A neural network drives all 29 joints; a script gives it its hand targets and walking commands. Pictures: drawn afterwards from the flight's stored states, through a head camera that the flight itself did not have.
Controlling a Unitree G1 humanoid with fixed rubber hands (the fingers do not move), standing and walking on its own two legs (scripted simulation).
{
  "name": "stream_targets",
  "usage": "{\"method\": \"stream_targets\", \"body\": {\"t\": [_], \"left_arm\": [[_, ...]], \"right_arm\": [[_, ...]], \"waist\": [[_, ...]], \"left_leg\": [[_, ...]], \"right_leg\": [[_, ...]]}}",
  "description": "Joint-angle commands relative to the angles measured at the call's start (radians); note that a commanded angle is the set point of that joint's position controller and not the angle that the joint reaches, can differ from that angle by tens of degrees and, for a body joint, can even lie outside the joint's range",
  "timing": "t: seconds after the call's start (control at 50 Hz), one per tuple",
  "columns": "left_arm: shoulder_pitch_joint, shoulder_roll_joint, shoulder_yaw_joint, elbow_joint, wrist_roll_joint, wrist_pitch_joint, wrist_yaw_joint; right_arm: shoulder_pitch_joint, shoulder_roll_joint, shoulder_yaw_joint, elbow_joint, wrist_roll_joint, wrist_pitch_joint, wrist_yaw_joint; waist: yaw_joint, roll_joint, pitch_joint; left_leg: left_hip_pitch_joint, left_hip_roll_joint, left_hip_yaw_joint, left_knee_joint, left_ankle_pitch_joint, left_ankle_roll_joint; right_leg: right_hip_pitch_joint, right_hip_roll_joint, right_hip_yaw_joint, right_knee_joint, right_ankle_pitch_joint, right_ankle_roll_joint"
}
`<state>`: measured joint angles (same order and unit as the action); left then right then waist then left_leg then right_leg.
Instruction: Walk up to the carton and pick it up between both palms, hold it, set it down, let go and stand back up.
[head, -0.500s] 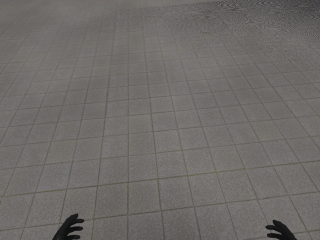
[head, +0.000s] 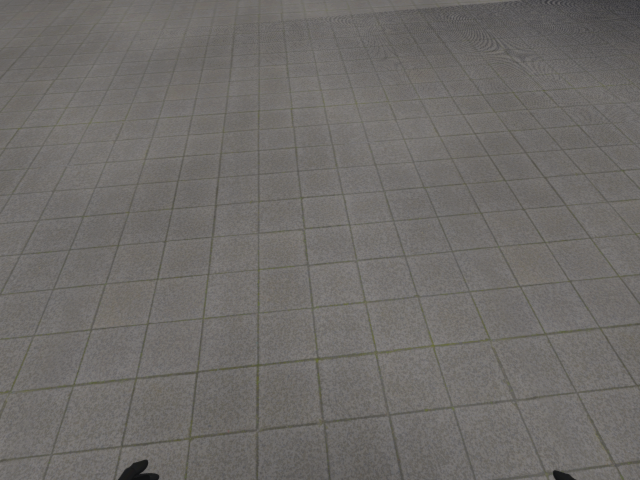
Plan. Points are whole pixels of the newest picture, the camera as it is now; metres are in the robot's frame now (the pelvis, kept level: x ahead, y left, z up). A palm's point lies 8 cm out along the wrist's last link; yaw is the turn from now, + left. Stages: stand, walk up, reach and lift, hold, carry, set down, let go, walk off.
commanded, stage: stand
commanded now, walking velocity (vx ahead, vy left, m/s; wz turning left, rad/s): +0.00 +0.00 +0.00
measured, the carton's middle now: out of the picture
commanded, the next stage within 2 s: walk up in 0.84 s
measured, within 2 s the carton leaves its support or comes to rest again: neither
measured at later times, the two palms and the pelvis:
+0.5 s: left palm out of the picture +0.07 +0.29 -0.12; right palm out of the picture +0.07 -0.29 -0.11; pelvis -0.01 +0.00 +0.00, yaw +0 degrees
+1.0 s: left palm out of the picture +0.07 +0.29 -0.11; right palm out of the picture +0.07 -0.29 -0.11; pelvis +0.00 +0.00 +0.00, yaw +0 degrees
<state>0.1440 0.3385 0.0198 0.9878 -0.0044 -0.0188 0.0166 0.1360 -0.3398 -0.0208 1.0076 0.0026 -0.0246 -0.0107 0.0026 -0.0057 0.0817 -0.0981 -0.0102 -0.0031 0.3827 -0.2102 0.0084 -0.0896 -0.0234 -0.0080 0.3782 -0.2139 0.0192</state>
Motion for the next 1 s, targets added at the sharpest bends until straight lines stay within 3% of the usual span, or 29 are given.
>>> {"method": "stream_targets", "body": {"t": [0.0,0.48,0.98], "left_arm": [[-0.029,0.186,0.038,-0.049,0.001,-0.017,0.007],[0.001,0.182,0.037,-0.023,0.0,-0.018,0.009],[0.009,0.187,0.041,-0.011,0.0,-0.017,0.011]], "right_arm": [[-0.028,-0.192,-0.041,-0.049,0.001,-0.016,-0.008],[-0.014,-0.188,-0.043,-0.027,0.001,-0.016,-0.007],[0.002,-0.188,-0.045,-0.018,0.002,-0.015,-0.01]], "waist": [[-0.002,0.011,-0.055],[0.0,0.006,-0.047],[-0.001,0.003,-0.047]], "left_leg": [[-0.029,0.135,-0.095,-0.099,0.135,0.017],[-0.042,0.137,-0.099,-0.126,0.08,0.016],[-0.029,0.141,-0.092,-0.122,0.125,0.016]], "right_leg": [[0.002,-0.101,0.07,-0.071,0.149,-0.032],[-0.008,-0.106,0.072,-0.092,0.11,-0.031],[-0.003,-0.111,0.075,-0.098,0.142,-0.033]]}}
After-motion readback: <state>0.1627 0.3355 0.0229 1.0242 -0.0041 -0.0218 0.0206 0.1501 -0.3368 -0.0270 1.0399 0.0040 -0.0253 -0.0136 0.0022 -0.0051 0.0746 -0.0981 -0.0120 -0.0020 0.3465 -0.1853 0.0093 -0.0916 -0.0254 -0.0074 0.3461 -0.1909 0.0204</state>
